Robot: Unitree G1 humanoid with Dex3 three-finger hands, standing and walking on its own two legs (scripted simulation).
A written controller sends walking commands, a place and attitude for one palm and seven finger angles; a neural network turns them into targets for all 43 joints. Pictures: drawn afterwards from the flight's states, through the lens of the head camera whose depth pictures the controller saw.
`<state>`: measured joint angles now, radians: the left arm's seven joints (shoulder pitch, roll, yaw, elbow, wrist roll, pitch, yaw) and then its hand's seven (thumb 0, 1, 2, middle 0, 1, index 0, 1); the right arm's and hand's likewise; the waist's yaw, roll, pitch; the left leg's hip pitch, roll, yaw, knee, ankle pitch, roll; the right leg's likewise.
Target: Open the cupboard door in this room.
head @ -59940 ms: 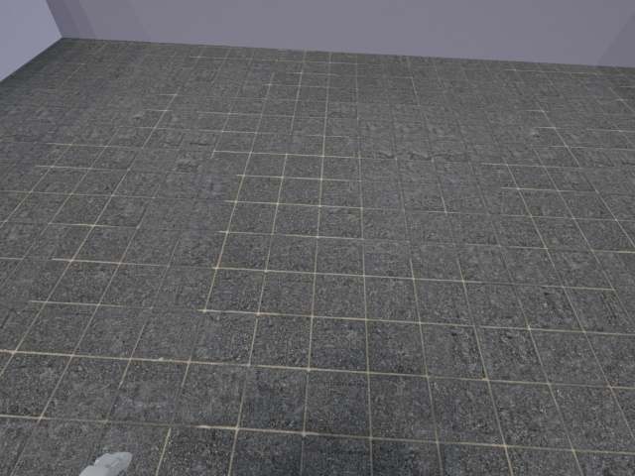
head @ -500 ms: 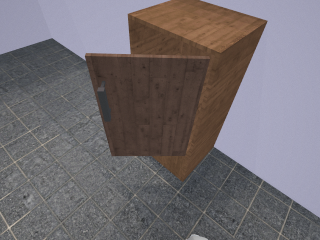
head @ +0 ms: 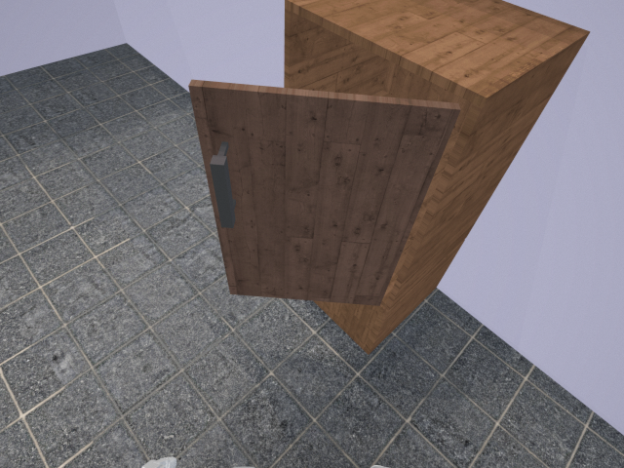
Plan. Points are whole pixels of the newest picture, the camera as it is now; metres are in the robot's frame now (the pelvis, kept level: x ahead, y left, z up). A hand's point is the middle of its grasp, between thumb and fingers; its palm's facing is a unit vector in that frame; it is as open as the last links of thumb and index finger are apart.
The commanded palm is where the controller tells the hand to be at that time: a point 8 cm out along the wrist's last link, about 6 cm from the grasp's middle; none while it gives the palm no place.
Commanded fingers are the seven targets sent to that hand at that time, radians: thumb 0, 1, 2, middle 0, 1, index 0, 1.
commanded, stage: come to a stop and stand still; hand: left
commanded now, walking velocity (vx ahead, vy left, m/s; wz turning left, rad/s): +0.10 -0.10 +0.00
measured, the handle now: (226, 186) +0.55 +0.18 +0.01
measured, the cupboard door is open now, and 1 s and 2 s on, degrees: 44 44 44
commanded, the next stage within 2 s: look again from close up in 0.70 s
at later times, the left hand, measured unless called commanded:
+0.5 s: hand out of the picture -0.03 +0.17 -0.16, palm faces -0.01 -0.99 -0.15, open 7.4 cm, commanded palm none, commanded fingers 0.00 0.90 0.90 -0.20 -0.30 -0.20 -0.30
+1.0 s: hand out of the picture -0.04 +0.15 -0.17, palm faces -0.02 -0.99 -0.16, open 7.4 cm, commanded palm none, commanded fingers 0.00 0.90 0.90 -0.20 -0.30 -0.20 -0.30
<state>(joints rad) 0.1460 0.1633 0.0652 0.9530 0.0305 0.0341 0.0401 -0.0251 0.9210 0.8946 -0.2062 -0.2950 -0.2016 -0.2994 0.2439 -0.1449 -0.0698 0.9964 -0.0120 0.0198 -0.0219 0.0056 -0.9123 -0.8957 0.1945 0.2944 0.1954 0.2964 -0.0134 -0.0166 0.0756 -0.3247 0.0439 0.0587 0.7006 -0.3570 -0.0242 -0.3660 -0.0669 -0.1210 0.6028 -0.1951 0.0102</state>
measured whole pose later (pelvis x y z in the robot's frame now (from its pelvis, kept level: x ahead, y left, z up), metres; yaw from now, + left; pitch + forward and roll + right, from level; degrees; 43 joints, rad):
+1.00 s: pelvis -0.03 +0.00 +0.01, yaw -2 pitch -1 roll -1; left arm 0.35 0.10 -0.01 1.09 0.02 -0.02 0.05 0.00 0.90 0.89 -0.20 -0.29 -0.20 -0.30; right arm 0.35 -0.12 -0.01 1.08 -0.02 -0.01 -0.01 0.01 -0.91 -0.90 0.20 0.29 0.20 0.30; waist -0.03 0.03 0.02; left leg -0.35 0.04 0.08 0.59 -0.24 0.03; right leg -0.16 0.01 -0.06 0.53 -0.36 -0.01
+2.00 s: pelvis -0.05 -0.03 -0.08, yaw +2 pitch +13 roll -3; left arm 0.42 0.25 0.22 0.04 -0.31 -0.60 -0.31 0.01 0.40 0.68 -0.24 -0.62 -0.23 -0.62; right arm 0.17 -0.25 -0.02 0.58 0.02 -0.23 -0.06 0.01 -0.91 -0.90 0.20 0.30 0.20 0.30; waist 0.05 0.02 -0.14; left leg -0.98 0.05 -0.04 1.20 -0.45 -0.01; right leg -0.80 0.04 -0.17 1.17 -0.60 -0.08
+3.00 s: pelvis -0.05 +0.03 -0.04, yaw +0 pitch +11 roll -4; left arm -0.02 0.43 0.41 0.38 -0.35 -0.31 -0.48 -0.01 -0.50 0.30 -0.30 -1.19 -0.30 -1.20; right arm 0.28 -0.27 0.05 0.55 0.04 -0.17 -0.07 0.02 -0.90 -0.89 0.20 0.30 0.20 0.30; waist -0.01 0.01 -0.09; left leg -0.82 0.02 0.04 0.99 -0.37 0.08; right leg -0.65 0.00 -0.09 0.94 -0.47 0.01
